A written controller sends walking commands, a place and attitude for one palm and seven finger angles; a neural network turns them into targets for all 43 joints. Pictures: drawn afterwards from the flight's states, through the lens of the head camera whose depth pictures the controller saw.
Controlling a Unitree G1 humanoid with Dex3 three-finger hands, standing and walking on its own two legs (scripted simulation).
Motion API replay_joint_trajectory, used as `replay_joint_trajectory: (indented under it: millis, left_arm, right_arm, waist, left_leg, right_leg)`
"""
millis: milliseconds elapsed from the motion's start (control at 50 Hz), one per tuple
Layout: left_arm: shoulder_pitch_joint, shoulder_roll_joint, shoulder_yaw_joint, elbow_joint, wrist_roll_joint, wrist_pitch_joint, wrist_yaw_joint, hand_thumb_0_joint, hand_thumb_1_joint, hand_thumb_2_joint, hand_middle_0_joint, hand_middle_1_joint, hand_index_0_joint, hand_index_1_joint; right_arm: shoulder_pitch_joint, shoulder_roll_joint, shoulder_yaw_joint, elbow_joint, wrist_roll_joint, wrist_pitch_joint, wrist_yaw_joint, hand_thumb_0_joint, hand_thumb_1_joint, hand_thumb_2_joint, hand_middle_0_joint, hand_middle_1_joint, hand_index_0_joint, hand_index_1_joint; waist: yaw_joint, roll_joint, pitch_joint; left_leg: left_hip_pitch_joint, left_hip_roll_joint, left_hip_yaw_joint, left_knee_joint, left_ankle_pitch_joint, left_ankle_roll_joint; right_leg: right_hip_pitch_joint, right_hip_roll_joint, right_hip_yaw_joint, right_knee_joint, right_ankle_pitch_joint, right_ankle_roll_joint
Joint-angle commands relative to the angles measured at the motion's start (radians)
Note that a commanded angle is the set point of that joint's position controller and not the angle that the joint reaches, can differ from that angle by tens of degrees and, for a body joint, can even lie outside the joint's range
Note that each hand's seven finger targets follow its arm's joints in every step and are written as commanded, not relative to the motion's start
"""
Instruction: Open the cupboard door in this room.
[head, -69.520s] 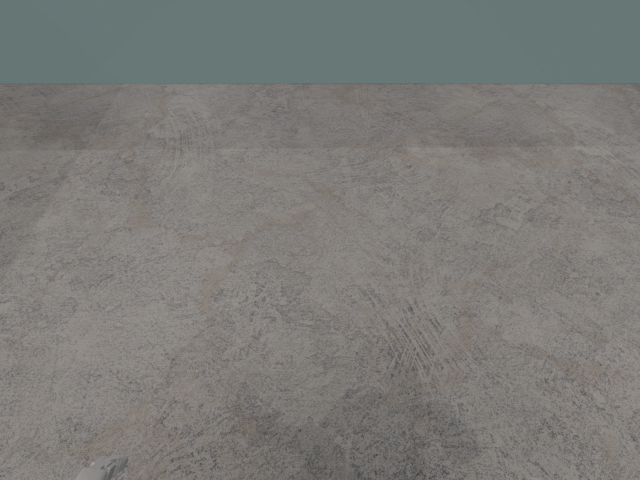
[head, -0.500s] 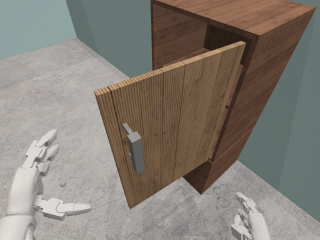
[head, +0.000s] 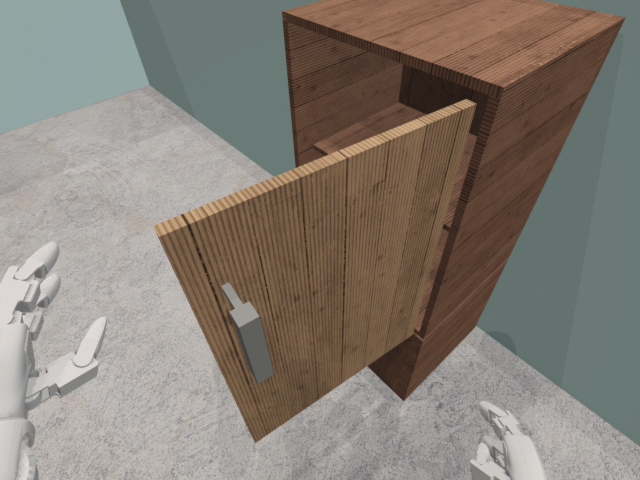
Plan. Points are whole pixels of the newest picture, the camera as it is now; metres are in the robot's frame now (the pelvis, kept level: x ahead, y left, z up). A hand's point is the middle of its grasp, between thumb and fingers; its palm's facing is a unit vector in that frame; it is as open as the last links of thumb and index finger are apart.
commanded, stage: draw the hand back to the body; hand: left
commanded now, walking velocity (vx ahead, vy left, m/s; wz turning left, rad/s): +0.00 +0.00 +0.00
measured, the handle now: (246, 333) +0.27 +0.13 +0.06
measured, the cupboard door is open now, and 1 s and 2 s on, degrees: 83 83 83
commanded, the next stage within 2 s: step back with the hand held close in 0.42 s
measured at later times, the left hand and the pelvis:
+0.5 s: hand (91, 350) +0.19 +0.25 +0.14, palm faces +0.44 -0.80 -0.40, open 7.4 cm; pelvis +0.00 -0.02 +0.00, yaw +0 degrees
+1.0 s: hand (38, 388) +0.15 +0.27 +0.15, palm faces +0.32 -0.80 -0.50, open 7.4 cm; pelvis -0.07 +0.02 +0.00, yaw -2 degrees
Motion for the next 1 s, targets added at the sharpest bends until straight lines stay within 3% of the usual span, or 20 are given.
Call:
replay_joint_trajectory:
  millis: [0, 40, 100, 140, 200, 360, 400, 460, 500, 520, 540, 560, 580, 620, 660, 720, 780, 860, 900, 980]
  left_arm:
    - [-0.093, 0.189, 0.149, -0.206, -0.002, -0.067, 0.019, 0.0, 0.865, 0.885, -0.199, -0.3, -0.199, -0.3]
    - [-0.093, 0.182, 0.145, -0.2, -0.003, -0.069, 0.018, 0.0, 0.9, 0.9, -0.2, -0.3, -0.2, -0.3]
    - [-0.073, 0.159, 0.124, -0.172, -0.006, -0.061, 0.01, 0.0, 0.9, 0.9, -0.2, -0.3, -0.2, -0.3]
    - [-0.081, 0.175, 0.139, -0.172, -0.008, -0.063, 0.01, 0.0, 0.9, 0.9, -0.2, -0.3, -0.2, -0.3]
    - [-0.105, 0.195, 0.149, -0.202, -0.006, -0.072, 0.01, 0.0, 0.9, 0.9, -0.2, -0.3, -0.2, -0.3]
    - [-0.115, 0.201, 0.154, -0.188, -0.008, -0.079, 0.011, 0.0, 0.9, 0.9, -0.2, -0.3, -0.2, -0.3]
    - [-0.109, 0.192, 0.147, -0.191, -0.009, -0.082, 0.011, 0.0, 0.9, 0.9, -0.2, -0.3, -0.2, -0.3]
    - [-0.108, 0.192, 0.148, -0.167, -0.01, -0.084, 0.01, 0.0, 0.9, 0.9, -0.2, -0.3, -0.2, -0.3]
    - [-0.101, 0.19, 0.149, -0.174, -0.012, -0.089, 0.009, 0.0, 0.9, 0.9, -0.2, -0.3, -0.2, -0.3]
    - [-0.167, 0.196, 0.13, -0.321, -0.009, -0.106, 0.008, 0.0, 0.9, 0.9, -0.2, -0.3, -0.2, -0.3]
    - [-0.229, 0.349, 0.279, -0.348, -0.001, -0.142, 0.018, 0.0, 0.9, 0.9, -0.2, -0.3, -0.2, -0.3]
    - [-0.209, 0.337, 0.274, -0.294, 0.006, -0.153, 0.015, 0.0, 0.9, 0.9, -0.2, -0.3, -0.2, -0.3]
    - [-0.084, 0.248, 0.21, -0.209, 0.004, -0.14, 0.005, 0.0, 0.9, 0.9, -0.2, -0.3, -0.2, -0.3]
    - [0.009, 0.193, 0.168, -0.166, 0.005, -0.124, -0.004, 0.0, 0.9, 0.9, -0.2, -0.3, -0.2, -0.3]
    - [0.035, 0.202, 0.17, -0.178, 0.007, -0.122, -0.001, 0.0, 0.9, 0.9, -0.2, -0.3, -0.2, -0.3]
    - [0.037, 0.233, 0.192, -0.216, 0.003, -0.116, 0.007, 0.0, 0.9, 0.9, -0.2, -0.3, -0.2, -0.3]
    - [0.036, 0.27, 0.223, -0.263, 0.003, -0.119, 0.02, 0.0, 0.9, 0.9, -0.2, -0.3, -0.2, -0.3]
    - [0.042, 0.288, 0.242, -0.328, 0.005, -0.133, 0.033, 0.0, 0.9, 0.9, -0.2, -0.3, -0.2, -0.3]
    - [0.073, 0.275, 0.243, -0.331, 0.005, -0.141, 0.038, 0.0, 0.9, 0.9, -0.2, -0.3, -0.2, -0.3]
    - [0.075, 0.254, 0.245, -0.345, 0.015, -0.166, 0.045, 0.0, 0.9, 0.9, -0.2, -0.3, -0.2, -0.3]
  right_arm:
    - [-0.115, -0.104, -0.044, -0.158, 0.003, -0.039, -0.005, 0.0, -0.9, -0.9, 0.2, 0.3, 0.2, 0.3]
    - [-0.114, -0.102, -0.045, -0.157, 0.004, -0.037, -0.004, 0.0, -0.9, -0.9, 0.2, 0.3, 0.2, 0.3]
    - [-0.117, -0.105, -0.047, -0.162, 0.004, -0.027, -0.001, 0.0, -0.9, -0.9, 0.2, 0.3, 0.2, 0.3]
    - [-0.12, -0.105, -0.048, -0.163, 0.003, -0.023, -0.003, 0.0, -0.9, -0.9, 0.2, 0.3, 0.2, 0.3]
    - [-0.126, -0.103, -0.049, -0.165, 0.004, -0.024, -0.007, 0.0, -0.9, -0.9, 0.2, 0.3, 0.2, 0.3]
    - [-0.132, -0.099, -0.048, -0.154, 0.003, -0.032, -0.014, 0.0, -0.9, -0.9, 0.2, 0.3, 0.2, 0.3]
    - [-0.132, -0.099, -0.048, -0.154, 0.003, -0.034, -0.013, 0.0, -0.9, -0.9, 0.2, 0.3, 0.2, 0.3]
    - [-0.132, -0.101, -0.048, -0.149, 0.002, -0.037, -0.013, 0.0, -0.9, -0.9, 0.2, 0.3, 0.2, 0.3]
    - [-0.134, -0.1, -0.05, -0.151, 0.004, -0.038, -0.013, 0.0, -0.9, -0.9, 0.2, 0.3, 0.2, 0.3]
    - [-0.146, -0.098, -0.047, -0.17, 0.005, -0.049, -0.01, 0.0, -0.9, -0.9, 0.2, 0.3, 0.2, 0.3]
    - [-0.131, -0.113, -0.047, -0.186, 0.01, -0.028, -0.011, 0.0, -0.9, -0.9, 0.2, 0.3, 0.2, 0.3]
    - [-0.126, -0.105, -0.047, -0.169, 0.007, -0.007, -0.012, 0.0, -0.9, -0.9, 0.2, 0.3, 0.2, 0.3]
    - [-0.128, -0.105, -0.054, -0.168, 0.006, 0.007, -0.012, 0.0, -0.9, -0.9, 0.2, 0.3, 0.2, 0.3]
    - [-0.117, -0.112, -0.064, -0.188, 0.011, 0.034, -0.006, 0.0, -0.9, -0.9, 0.2, 0.3, 0.2, 0.3]
    - [-0.117, -0.12, -0.072, -0.199, 0.014, 0.054, -0.008, 0.0, -0.9, -0.9, 0.2, 0.3, 0.2, 0.3]
    - [-0.12, -0.113, -0.073, -0.224, 0.02, 0.075, -0.012, 0.0, -0.9, -0.9, 0.2, 0.3, 0.2, 0.3]
    - [-0.12, -0.111, -0.074, -0.239, 0.021, 0.082, -0.02, 0.0, -0.9, -0.9, 0.2, 0.3, 0.2, 0.3]
    - [-0.117, -0.119, -0.076, -0.252, 0.02, 0.074, -0.021, 0.0, -0.9, -0.9, 0.2, 0.3, 0.2, 0.3]
    - [-0.104, -0.116, -0.075, -0.257, 0.02, 0.066, -0.018, 0.0, -0.9, -0.9, 0.2, 0.3, 0.2, 0.3]
    - [-0.094, -0.127, -0.077, -0.258, 0.019, 0.037, -0.015, 0.0, -0.9, -0.9, 0.2, 0.3, 0.2, 0.3]
  waist:
    - [0.003, 0.006, -0.109]
    - [0.003, 0.016, -0.113]
    - [0.003, -0.016, -0.091]
    - [0.005, -0.039, -0.099]
    - [0.006, -0.006, -0.111]
    - [0.005, -0.02, -0.091]
    - [0.003, 0.012, -0.091]
    - [0.004, -0.017, -0.071]
    - [0.005, -0.023, -0.078]
    - [0.007, 0.028, -0.13]
    - [-0.034, -0.008, -0.043]
    - [-0.036, -0.023, -0.045]
    - [-0.042, -0.074, -0.054]
    - [-0.044, -0.064, -0.106]
    - [-0.044, -0.025, -0.143]
    - [-0.048, -0.069, -0.167]
    - [-0.046, -0.057, -0.174]
    - [-0.043, 0.032, -0.17]
    - [-0.044, 0.03, -0.17]
    - [-0.052, 0.093, -0.108]
  left_leg:
    - [0.14, 0.012, -0.02, -0.021, 0.353, 0.017]
    - [0.151, 0.011, -0.016, -0.018, 0.361, 0.018]
    - [0.138, 0.011, -0.011, -0.025, 0.347, 0.021]
    - [0.137, 0.009, -0.012, -0.027, 0.326, 0.023]
    - [0.145, 0.006, -0.009, -0.025, 0.308, 0.023]
    - [0.141, 0.001, -0.003, -0.023, 0.276, 0.025]
    - [0.151, 0.002, -0.002, -0.023, 0.275, 0.024]
    - [0.139, 0.003, -0.005, -0.029, 0.26, 0.024]
    - [0.144, 0.004, -0.004, -0.032, 0.256, 0.025]
    - [0.163, -0.001, -0.011, -0.026, 0.273, 0.025]
    - [0.125, 0.023, -0.014, 0.031, 0.248, 0.039]
    - [0.09, 0.017, -0.028, 0.045, 0.227, 0.034]
    - [0.087, 0.02, -0.022, 0.054, 0.25, 0.029]
    - [0.094, 0.036, -0.007, 0.046, 0.296, 0.028]
    - [0.106, 0.053, -0.005, 0.037, 0.373, 0.029]
    - [0.104, 0.07, -0.013, 0.029, 0.394, 0.024]
    - [0.068, 0.076, -0.023, 0.018, 0.387, 0.023]
    - [-0.004, 0.088, -0.047, -0.007, 0.315, 0.028]
    - [-0.049, 0.097, -0.063, -0.025, 0.249, 0.028]
    - [-0.242, 0.127, -0.117, -0.112, -0.108, 0.048]
  right_leg:
    - [-0.081, 0.004, -0.003, -0.042, 0.396, -0.006]
    - [-0.087, 0.005, -0.005, -0.042, 0.4, -0.004]
    - [-0.084, 0.004, -0.004, -0.047, 0.41, 0.0]
    - [-0.083, 0.005, -0.004, -0.05, 0.398, 0.001]
    - [-0.081, 0.002, 0.002, -0.055, 0.389, 0.0]
    - [-0.083, 0.0, 0.008, -0.074, 0.383, 0.002]
    - [-0.095, 0.0, 0.01, -0.075, 0.375, 0.002]
    - [-0.095, 0.0, 0.008, -0.083, 0.357, 0.001]
    - [-0.096, 0.0, 0.009, -0.081, 0.357, 0.004]
    - [-0.076, -0.001, 0.012, -0.073, 0.369, 0.002]
    - [-0.199, -0.052, 0.098, -0.125, 0.502, 0.014]
    - [-0.174, -0.078, 0.095, -0.111, 0.568, 0.01]
    - [-0.172, -0.079, 0.085, -0.093, 0.607, 0.016]
    - [-0.159, -0.078, 0.069, -0.059, 0.619, 0.034]
    - [-0.149, -0.071, 0.051, -0.034, 0.608, 0.037]
    - [-0.167, -0.058, 0.052, -0.02, 0.559, 0.035]
    - [-0.156, -0.051, 0.053, 0.003, 0.515, 0.025]
    - [-0.145, -0.038, 0.06, 0.032, 0.4, 0.019]
    - [-0.137, -0.027, 0.06, 0.048, 0.331, 0.017]
    - [-0.101, -0.002, 0.061, 0.093, 0.136, 0.012]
